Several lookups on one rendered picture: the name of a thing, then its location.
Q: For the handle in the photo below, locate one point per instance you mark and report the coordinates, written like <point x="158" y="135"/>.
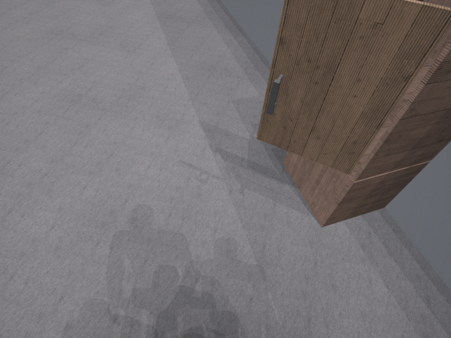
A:
<point x="274" y="93"/>

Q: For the cupboard door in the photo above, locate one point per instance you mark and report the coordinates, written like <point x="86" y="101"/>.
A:
<point x="346" y="64"/>

